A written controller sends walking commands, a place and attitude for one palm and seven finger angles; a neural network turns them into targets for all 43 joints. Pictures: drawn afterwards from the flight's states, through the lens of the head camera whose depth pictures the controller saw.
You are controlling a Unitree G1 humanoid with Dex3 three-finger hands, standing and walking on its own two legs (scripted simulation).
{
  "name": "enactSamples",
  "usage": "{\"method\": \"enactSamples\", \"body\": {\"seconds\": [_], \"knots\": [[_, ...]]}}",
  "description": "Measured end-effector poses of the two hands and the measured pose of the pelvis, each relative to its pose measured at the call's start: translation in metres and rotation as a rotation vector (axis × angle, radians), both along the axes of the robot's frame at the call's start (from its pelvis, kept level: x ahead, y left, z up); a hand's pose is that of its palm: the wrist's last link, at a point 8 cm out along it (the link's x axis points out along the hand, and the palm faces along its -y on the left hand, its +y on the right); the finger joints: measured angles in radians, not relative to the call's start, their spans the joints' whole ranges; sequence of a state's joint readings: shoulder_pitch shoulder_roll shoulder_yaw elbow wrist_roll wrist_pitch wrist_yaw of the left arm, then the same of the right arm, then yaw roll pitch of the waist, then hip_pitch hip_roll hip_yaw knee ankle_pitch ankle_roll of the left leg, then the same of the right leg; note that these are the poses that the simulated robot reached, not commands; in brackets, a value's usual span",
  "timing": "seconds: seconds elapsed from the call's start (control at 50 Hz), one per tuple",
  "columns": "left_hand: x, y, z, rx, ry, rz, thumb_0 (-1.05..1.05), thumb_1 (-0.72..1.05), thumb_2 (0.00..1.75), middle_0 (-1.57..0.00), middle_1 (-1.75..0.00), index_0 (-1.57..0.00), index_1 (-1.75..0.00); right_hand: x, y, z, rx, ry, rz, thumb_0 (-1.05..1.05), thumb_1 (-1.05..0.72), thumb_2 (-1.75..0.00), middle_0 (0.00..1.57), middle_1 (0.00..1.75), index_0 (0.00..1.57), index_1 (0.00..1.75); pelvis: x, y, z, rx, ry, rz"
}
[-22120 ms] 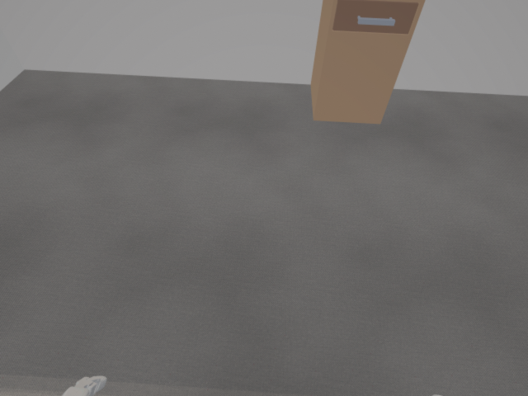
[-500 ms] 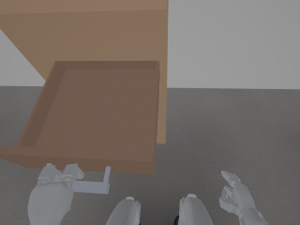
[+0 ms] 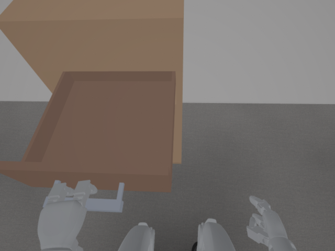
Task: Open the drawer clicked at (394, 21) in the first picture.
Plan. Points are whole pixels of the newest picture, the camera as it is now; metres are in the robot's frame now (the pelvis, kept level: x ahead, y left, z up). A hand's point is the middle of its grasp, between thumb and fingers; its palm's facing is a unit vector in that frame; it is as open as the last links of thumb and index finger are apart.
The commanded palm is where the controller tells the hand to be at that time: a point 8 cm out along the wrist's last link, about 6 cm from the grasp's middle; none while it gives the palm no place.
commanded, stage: lift the hand off the handle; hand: left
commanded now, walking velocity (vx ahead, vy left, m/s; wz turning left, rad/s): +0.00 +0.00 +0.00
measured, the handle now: (86, 194) +0.24 +0.21 -0.02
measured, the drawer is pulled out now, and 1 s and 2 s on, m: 0.30 0.30 0.30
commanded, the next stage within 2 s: none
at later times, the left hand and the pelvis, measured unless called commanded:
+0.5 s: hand (76, 217) +0.20 +0.23 -0.02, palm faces -0.07 -0.09 -0.99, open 13.6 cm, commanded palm +0.18 +0.22 +0.03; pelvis +0.00 +0.00 +0.01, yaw +0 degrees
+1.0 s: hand (68, 213) +0.20 +0.22 +0.02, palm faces -0.05 -0.10 -0.99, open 13.5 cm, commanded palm +0.18 +0.22 +0.07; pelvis +0.02 +0.00 +0.04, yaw -1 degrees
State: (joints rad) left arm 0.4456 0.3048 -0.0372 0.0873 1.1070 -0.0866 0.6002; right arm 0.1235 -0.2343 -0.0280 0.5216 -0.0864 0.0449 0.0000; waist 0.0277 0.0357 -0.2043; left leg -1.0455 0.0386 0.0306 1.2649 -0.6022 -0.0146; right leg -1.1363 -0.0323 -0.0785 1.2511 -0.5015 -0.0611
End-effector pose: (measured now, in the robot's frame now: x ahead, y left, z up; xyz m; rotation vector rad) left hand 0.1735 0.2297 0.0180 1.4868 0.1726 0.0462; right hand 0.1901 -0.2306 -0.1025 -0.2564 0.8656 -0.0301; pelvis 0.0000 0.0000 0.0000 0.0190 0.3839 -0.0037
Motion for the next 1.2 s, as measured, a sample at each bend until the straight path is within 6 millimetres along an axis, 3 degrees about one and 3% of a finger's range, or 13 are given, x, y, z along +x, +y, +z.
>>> {"method": "enactSamples", "body": {"seconds": [0.34, 1.2], "knots": [[0.006, 0.000, 0.001, 0.006, -0.002, 0.008, 0.00, -0.49, 0.31, -0.32, -1.20, -0.35, -1.21, -0.008, 0.004, 0.001, 0.001, 0.018, -0.009, 0.01, -0.91, -0.90, 0.20, 0.30, 0.20, 0.30, -0.003, 0.002, 0.005, -0.003, -0.011, 0.004], [0.005, 0.001, 0.073, -0.026, -0.034, 0.021, 0.00, -0.49, 0.31, -0.32, -1.20, -0.35, -1.21, 0.014, 0.008, 0.057, 0.036, -0.042, 0.000, 0.01, -0.91, -0.90, 0.20, 0.30, 0.20, 0.30, 0.020, 0.005, 0.048, -0.004, -0.114, -0.013]]}}
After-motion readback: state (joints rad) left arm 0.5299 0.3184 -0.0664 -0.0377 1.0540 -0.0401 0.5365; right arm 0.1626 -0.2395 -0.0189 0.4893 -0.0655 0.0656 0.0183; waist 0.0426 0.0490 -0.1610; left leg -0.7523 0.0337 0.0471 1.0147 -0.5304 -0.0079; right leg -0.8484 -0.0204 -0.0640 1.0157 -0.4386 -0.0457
